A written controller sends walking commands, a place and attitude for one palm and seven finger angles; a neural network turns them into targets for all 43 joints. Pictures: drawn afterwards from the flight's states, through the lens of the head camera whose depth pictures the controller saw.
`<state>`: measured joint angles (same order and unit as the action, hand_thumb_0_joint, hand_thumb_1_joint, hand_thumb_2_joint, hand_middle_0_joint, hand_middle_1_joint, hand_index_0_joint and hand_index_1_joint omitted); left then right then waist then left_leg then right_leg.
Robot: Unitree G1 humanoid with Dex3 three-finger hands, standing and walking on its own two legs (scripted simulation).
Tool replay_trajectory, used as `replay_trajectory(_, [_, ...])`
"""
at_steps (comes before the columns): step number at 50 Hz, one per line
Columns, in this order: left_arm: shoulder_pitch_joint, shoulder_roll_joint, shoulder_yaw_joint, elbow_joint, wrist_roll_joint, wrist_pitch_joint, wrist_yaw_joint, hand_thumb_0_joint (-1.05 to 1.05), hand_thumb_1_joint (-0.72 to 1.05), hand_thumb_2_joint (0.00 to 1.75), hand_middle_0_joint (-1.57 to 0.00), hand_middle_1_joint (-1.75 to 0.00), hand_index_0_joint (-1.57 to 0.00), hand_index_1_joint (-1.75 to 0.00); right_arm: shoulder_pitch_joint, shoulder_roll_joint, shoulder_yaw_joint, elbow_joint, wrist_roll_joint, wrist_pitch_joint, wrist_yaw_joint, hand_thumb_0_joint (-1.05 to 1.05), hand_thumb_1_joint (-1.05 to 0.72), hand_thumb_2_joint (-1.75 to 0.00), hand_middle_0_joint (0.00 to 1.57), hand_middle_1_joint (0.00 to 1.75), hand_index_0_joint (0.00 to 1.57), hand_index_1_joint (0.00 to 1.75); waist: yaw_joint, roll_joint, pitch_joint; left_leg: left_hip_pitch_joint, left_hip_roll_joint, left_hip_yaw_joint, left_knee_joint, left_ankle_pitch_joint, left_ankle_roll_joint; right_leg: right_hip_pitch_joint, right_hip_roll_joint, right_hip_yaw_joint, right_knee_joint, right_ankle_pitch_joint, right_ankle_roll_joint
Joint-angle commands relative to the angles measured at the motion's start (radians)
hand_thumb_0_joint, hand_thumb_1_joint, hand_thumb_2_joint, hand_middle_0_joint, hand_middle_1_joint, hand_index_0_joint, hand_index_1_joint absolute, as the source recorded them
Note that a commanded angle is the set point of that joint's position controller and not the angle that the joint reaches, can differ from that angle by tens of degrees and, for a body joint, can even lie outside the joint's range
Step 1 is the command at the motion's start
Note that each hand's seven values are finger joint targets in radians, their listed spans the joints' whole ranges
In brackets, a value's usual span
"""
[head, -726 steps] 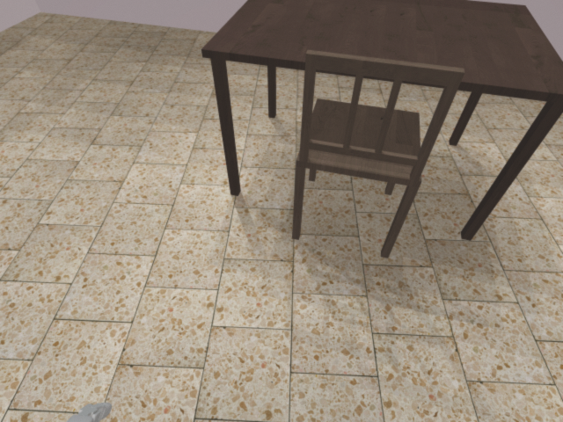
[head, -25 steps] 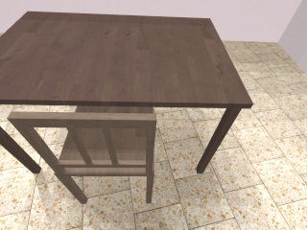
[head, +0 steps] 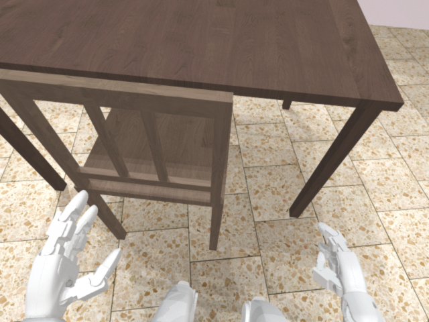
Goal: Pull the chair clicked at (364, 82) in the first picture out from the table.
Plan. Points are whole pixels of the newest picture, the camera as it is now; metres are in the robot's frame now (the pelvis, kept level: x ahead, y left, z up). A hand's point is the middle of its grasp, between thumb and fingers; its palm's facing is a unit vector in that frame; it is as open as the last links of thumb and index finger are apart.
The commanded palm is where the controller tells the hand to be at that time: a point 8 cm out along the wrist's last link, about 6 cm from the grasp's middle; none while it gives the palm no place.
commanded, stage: raise the hand toward the chair's back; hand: left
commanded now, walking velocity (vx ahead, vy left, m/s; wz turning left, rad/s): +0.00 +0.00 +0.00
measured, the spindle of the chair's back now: (109, 144) +0.45 +0.29 +0.01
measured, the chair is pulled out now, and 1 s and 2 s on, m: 0.00 0.00 0.00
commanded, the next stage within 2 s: aim the fingers beside a spindle in 1.54 s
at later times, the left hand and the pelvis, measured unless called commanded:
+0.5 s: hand (108, 237) +0.23 +0.20 +0.05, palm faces -0.01 -1.00 -0.04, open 14.7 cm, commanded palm +0.21 +0.26 +0.06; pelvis +0.01 +0.02 +0.01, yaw -2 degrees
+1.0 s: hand (86, 218) +0.25 +0.24 +0.07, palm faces +0.01 -1.00 -0.05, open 16.9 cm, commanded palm +0.24 +0.29 +0.08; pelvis +0.01 +0.04 +0.02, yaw -1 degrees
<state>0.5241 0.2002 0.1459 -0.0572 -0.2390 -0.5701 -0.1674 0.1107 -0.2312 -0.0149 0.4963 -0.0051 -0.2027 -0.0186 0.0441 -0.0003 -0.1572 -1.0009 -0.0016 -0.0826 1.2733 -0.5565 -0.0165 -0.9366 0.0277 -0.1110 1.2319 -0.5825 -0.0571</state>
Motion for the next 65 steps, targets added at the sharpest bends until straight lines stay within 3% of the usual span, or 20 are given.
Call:
replay_trajectory(1, [-0.167, 0.114, -0.016, -0.134, -0.036, -0.004, -0.155, 0.00, 0.22, 0.61, -0.13, -0.19, -0.13, -0.19, 0.040, -0.140, -0.040, -0.088, 0.025, -0.058, -0.036, 0.00, -0.90, -0.90, 0.20, 0.30, 0.20, 0.30, -0.110, 0.019, -0.202, 0.074, 0.000, 0.049, -0.106, 0.154, 0.052, 0.111, -0.020, 0.179, -0.273, 0.110, 0.040])
replay_trajectory(4, [-0.109, 0.195, 0.115, -0.086, -0.073, 0.143, -0.183, 0.00, 0.15, 0.58, -0.13, -0.18, -0.13, -0.18, 0.026, -0.129, -0.042, -0.104, 0.045, -0.036, -0.054, 0.00, -0.90, -0.90, 0.20, 0.30, 0.20, 0.30, -0.047, -0.024, -0.263, 0.064, -0.005, 0.058, -0.132, 0.197, 0.053, 0.256, -0.036, 0.214, -0.312, 0.136, 0.052])
replay_trajectory(5, [-0.105, 0.195, 0.145, -0.129, -0.086, 0.169, -0.174, 0.00, 0.13, 0.57, -0.12, -0.18, -0.12, -0.18, 0.029, -0.119, -0.040, -0.116, 0.046, -0.030, -0.056, 0.00, -0.90, -0.90, 0.20, 0.30, 0.20, 0.30, -0.033, -0.026, -0.304, 0.077, -0.006, 0.062, -0.141, 0.224, 0.052, 0.304, -0.047, 0.219, -0.313, 0.186, 0.059])
replay_trajectory(7, [-0.099, 0.179, 0.178, -0.177, -0.100, 0.185, -0.130, 0.00, 0.08, 0.55, -0.12, -0.17, -0.12, -0.17, 0.022, -0.096, -0.042, -0.117, 0.043, -0.027, -0.058, 0.00, -0.90, -0.90, 0.20, 0.30, 0.20, 0.30, -0.020, -0.037, -0.319, 0.088, -0.004, 0.059, -0.159, 0.260, 0.045, 0.353, -0.059, 0.216, -0.309, 0.290, 0.072])
replay_trajectory(9, [-0.095, 0.178, 0.199, -0.165, -0.091, 0.167, -0.082, 0.00, 0.04, 0.53, -0.11, -0.16, -0.11, -0.16, 0.016, -0.085, -0.043, -0.093, 0.037, -0.029, -0.058, 0.00, -0.90, -0.90, 0.20, 0.30, 0.20, 0.30, -0.016, -0.043, -0.290, 0.093, 0.001, 0.052, -0.172, 0.279, 0.042, 0.343, -0.053, 0.192, -0.293, 0.342, 0.070])
replay_trajectory(10, [-0.115, 0.157, 0.169, -0.183, -0.084, 0.146, -0.068, 0.00, 0.01, 0.52, -0.11, -0.16, -0.11, -0.16, 0.025, -0.084, -0.041, -0.090, 0.032, -0.034, -0.054, 0.00, -0.90, -0.90, 0.20, 0.30, 0.20, 0.30, -0.027, -0.017, -0.272, 0.098, 0.000, 0.051, -0.185, 0.281, 0.041, 0.320, -0.050, 0.175, -0.285, 0.333, 0.065])
replay_trajectory(12, [-0.109, 0.130, 0.133, -0.143, -0.070, 0.109, -0.056, 0.00, -0.03, 0.50, -0.11, -0.15, -0.11, -0.15, 0.034, -0.089, -0.046, -0.073, 0.028, -0.043, -0.049, 0.00, -0.90, -0.90, 0.20, 0.30, 0.20, 0.30, -0.048, -0.037, -0.221, 0.108, 0.003, 0.048, -0.194, 0.267, 0.042, 0.265, -0.045, 0.157, -0.283, 0.310, 0.067])
replay_trajectory(15, [-0.109, 0.128, 0.101, -0.102, -0.055, 0.074, -0.073, 0.00, -0.10, 0.47, -0.10, -0.14, -0.10, -0.14, 0.042, -0.109, -0.050, -0.071, 0.027, -0.050, -0.045, 0.00, -0.90, -0.90, 0.20, 0.30, 0.20, 0.30, -0.059, -0.033, -0.203, 0.108, 0.001, 0.050, -0.200, 0.246, 0.046, 0.225, -0.042, 0.149, -0.282, 0.246, 0.058])
replay_trajectory(17, [-0.094, 0.130, 0.093, -0.098, -0.057, 0.063, -0.087, 0.00, -0.15, 0.45, -0.10, -0.14, -0.10, -0.14, 0.052, -0.118, -0.054, -0.074, 0.031, -0.055, -0.045, 0.00, -0.90, -0.90, 0.20, 0.30, 0.20, 0.30, -0.056, -0.002, -0.207, 0.139, 0.000, 0.053, -0.215, 0.252, 0.048, 0.210, -0.037, 0.132, -0.280, 0.239, 0.049])
replay_trajectory(19, [-0.097, 0.140, 0.099, -0.091, -0.059, 0.065, -0.085, 0.00, -0.20, 0.43, -0.09, -0.13, -0.09, -0.13, 0.049, -0.126, -0.056, -0.079, 0.033, -0.052, -0.048, 0.00, -0.90, -0.90, 0.20, 0.30, 0.20, 0.30, -0.055, -0.009, -0.189, 0.152, 0.001, 0.050, -0.231, 0.238, 0.050, 0.188, -0.028, 0.112, -0.281, 0.205, 0.043])
replay_trajectory(21, [-0.117, 0.157, 0.112, -0.147, -0.060, 0.053, -0.071, 0.00, -0.24, 0.41, -0.09, -0.12, -0.09, -0.12, 0.058, -0.130, -0.057, -0.087, 0.031, -0.053, -0.049, 0.00, -0.90, -0.90, 0.20, 0.30, 0.20, 0.30, -0.045, 0.037, -0.226, 0.193, 0.000, 0.049, -0.247, 0.252, 0.049, 0.184, -0.025, 0.091, -0.266, 0.218, 0.037])
replay_trajectory(24, [-0.135, 0.175, 0.128, -0.169, -0.053, 0.045, -0.040, 0.00, -0.31, 0.38, -0.08, -0.11, -0.08, -0.11, 0.059, -0.131, -0.055, -0.086, 0.025, -0.047, -0.050, 0.00, -0.90, -0.90, 0.20, 0.30, 0.20, 0.30, -0.045, 0.050, -0.230, 0.223, 0.003, 0.039, -0.259, 0.282, 0.045, 0.173, -0.016, 0.066, -0.248, 0.243, 0.031])
replay_trajectory(26, [-0.135, 0.153, 0.109, -0.179, -0.052, 0.039, -0.034, 0.00, -0.36, 0.36, -0.07, -0.10, -0.07, -0.10, 0.061, -0.131, -0.052, -0.092, 0.024, -0.044, -0.046, 0.00, -0.90, -0.90, 0.20, 0.30, 0.20, 0.30, -0.048, 0.069, -0.239, 0.246, 0.004, 0.039, -0.265, 0.295, 0.041, 0.165, -0.016, 0.059, -0.243, 0.255, 0.031])
replay_trajectory(30, [-0.144, 0.141, 0.081, -0.143, -0.042, 0.065, -0.048, 0.00, -0.45, 0.32, -0.06, -0.09, -0.06, -0.09, 0.070, -0.141, -0.046, -0.101, 0.025, -0.025, -0.042, 0.00, -0.90, -0.90, 0.20, 0.30, 0.20, 0.30, -0.065, 0.057, -0.223, 0.261, 0.010, 0.025, -0.273, 0.295, 0.037, 0.139, -0.009, 0.044, -0.242, 0.252, 0.031])
replay_trajectory(33, [-0.170, 0.151, 0.078, -0.157, -0.043, 0.089, -0.062, 0.00, -0.50, 0.30, -0.06, -0.08, -0.06, -0.08, 0.070, -0.145, -0.039, -0.116, 0.028, -0.017, -0.041, 0.00, -0.90, -0.90, 0.20, 0.30, 0.20, 0.30, -0.062, 0.093, -0.213, 0.278, 0.009, 0.016, -0.292, 0.280, 0.031, 0.139, -0.009, 0.039, -0.252, 0.231, 0.027])
replay_trajectory(36, [-0.193, 0.169, 0.095, -0.173, -0.043, 0.109, -0.066, 0.00, -0.50, 0.30, -0.06, -0.08, -0.06, -0.08, 0.077, -0.146, -0.035, -0.123, 0.026, -0.010, -0.044, 0.00, -0.90, -0.90, 0.20, 0.30, 0.20, 0.30, -0.060, 0.096, -0.236, 0.308, 0.014, 0.008, -0.295, 0.319, 0.027, 0.143, -0.007, 0.034, -0.250, 0.256, 0.027])
replay_trajectory(39, [-0.215, 0.184, 0.114, -0.141, -0.050, 0.124, -0.068, 0.00, -0.50, 0.30, -0.06, -0.08, -0.06, -0.08, 0.078, -0.145, -0.027, -0.122, 0.025, -0.003, -0.045, 0.00, -0.90, -0.90, 0.20, 0.30, 0.20, 0.30, -0.064, 0.077, -0.197, 0.282, 0.011, 0.005, -0.298, 0.295, 0.029, 0.142, -0.003, 0.032, -0.259, 0.241, 0.026])
replay_trajectory(48, [-0.266, 0.196, 0.133, -0.124, -0.066, 0.138, -0.102, 0.00, -0.50, 0.30, -0.06, -0.08, -0.06, -0.08, 0.090, -0.153, -0.026, -0.118, 0.030, -0.007, -0.048, 0.00, -0.90, -0.90, 0.20, 0.30, 0.20, 0.30, -0.062, 0.076, -0.226, 0.308, 0.012, 0.004, -0.307, 0.326, 0.021, 0.161, -0.007, 0.031, -0.268, 0.261, 0.026])
replay_trajectory(58, [-0.248, 0.204, 0.150, -0.127, -0.073, 0.135, -0.087, 0.00, -0.50, 0.30, -0.06, -0.08, -0.06, -0.08, 0.097, -0.154, -0.033, -0.109, 0.031, -0.015, -0.043, 0.00, -0.90, -0.90, 0.20, 0.30, 0.20, 0.30, -0.054, 0.092, -0.243, 0.338, 0.014, 0.007, -0.319, 0.389, 0.013, 0.178, -0.009, 0.027, -0.272, 0.292, 0.027])
replay_trajectory(65, [-0.262, 0.204, 0.149, -0.091, -0.072, 0.129, -0.085, 0.00, -0.50, 0.30, -0.06, -0.08, -0.06, -0.08, 0.096, -0.160, -0.033, -0.113, 0.030, -0.007, -0.043, 0.00, -0.90, -0.90, 0.20, 0.30, 0.20, 0.30, -0.062, 0.060, -0.228, 0.291, 0.010, 0.017, -0.312, 0.323, 0.025, 0.179, -0.009, 0.037, -0.277, 0.267, 0.030])
